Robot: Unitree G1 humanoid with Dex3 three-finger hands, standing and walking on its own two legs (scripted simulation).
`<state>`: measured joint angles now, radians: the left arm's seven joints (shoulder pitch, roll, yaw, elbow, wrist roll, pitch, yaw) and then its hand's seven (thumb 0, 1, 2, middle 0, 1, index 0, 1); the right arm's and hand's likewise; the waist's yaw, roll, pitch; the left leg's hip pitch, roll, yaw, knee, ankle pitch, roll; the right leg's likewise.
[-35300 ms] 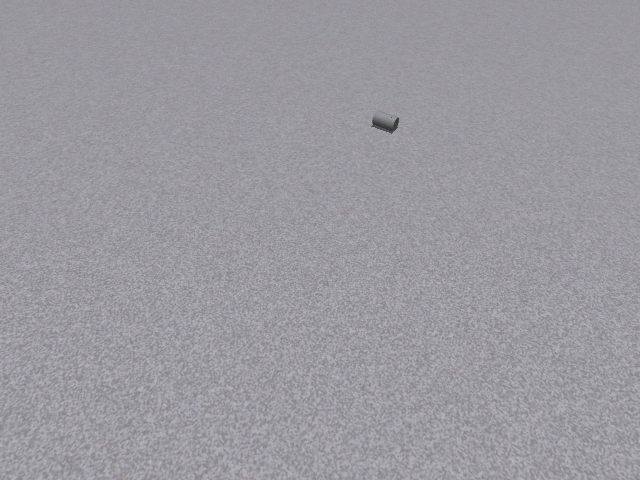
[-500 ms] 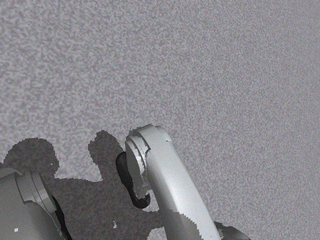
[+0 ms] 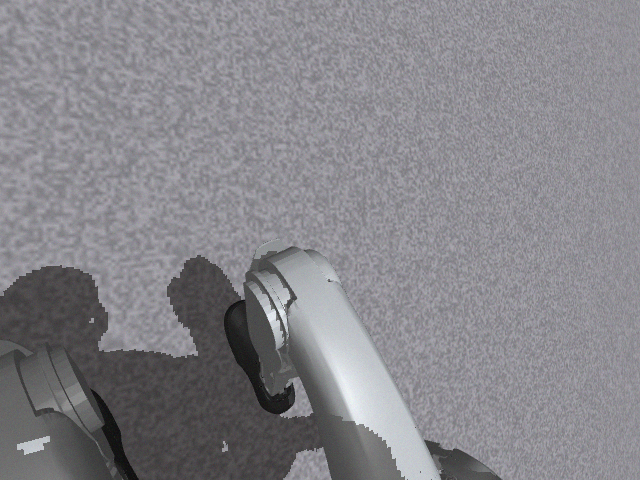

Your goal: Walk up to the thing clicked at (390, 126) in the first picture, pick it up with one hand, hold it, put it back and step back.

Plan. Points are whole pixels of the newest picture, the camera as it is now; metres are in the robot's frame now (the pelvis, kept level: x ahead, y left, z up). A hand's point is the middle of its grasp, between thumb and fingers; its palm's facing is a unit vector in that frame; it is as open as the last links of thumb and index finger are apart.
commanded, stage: approach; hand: left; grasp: from above
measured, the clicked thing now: out of the picture +0.47 +0.43 -0.31
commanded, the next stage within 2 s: none
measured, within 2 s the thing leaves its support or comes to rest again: neither
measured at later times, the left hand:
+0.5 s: hand out of the picture +0.47 +0.34 -0.21, palm faces +0.01 -0.46 -0.89, open 13.8 cm
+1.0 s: hand out of the picture +0.48 +0.34 -0.21, palm faces +0.02 -0.46 -0.89, open 13.9 cm
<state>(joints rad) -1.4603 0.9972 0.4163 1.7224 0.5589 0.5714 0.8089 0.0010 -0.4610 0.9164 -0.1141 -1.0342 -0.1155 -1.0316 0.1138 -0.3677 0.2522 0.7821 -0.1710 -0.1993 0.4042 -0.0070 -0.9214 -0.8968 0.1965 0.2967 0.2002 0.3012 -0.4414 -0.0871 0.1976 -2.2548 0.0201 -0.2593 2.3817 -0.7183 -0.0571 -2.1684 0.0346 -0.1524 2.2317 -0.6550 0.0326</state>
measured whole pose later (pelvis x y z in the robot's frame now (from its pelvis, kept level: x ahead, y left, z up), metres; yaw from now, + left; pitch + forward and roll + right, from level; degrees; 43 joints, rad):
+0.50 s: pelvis +0.00 +0.00 +0.00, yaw +0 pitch +33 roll -12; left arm -1.43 0.98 0.39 1.73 0.57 0.57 0.78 0.00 -0.45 0.91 -0.11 -1.03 -0.12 -1.03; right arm 0.11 -0.36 0.24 0.79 -0.16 -0.20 0.40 -0.01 -0.92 -0.90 0.20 0.30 0.20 0.30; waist -0.42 -0.08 0.17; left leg -2.26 0.02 -0.25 2.39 -0.72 -0.05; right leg -2.17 0.03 -0.15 2.24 -0.65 0.04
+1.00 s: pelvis +0.00 +0.00 +0.00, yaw -1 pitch +33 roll -13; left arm -1.44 0.99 0.39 1.72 0.58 0.58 0.78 0.00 -0.48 0.93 -0.10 -1.05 -0.10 -1.05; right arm 0.13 -0.37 0.24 0.77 -0.15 -0.20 0.41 -0.01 -0.92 -0.90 0.20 0.30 0.20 0.30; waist -0.43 -0.07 0.17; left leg -2.27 0.03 -0.26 2.39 -0.73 -0.05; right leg -2.18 0.04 -0.15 2.24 -0.66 0.04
